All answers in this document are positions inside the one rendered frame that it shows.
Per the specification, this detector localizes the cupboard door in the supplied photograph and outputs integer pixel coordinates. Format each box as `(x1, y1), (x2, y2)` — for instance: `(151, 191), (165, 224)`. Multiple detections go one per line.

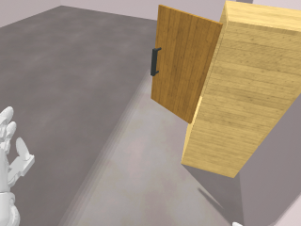
(150, 5), (223, 124)

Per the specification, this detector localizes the handle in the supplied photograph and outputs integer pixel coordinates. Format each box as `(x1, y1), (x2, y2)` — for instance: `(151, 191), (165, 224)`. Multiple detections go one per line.
(150, 47), (162, 76)

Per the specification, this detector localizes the left robot forearm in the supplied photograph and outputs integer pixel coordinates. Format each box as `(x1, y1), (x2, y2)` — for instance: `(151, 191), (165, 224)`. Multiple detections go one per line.
(0, 191), (21, 226)

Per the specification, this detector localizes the left robot hand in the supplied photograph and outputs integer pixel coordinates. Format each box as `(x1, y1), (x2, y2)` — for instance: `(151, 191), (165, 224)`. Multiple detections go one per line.
(0, 106), (35, 192)

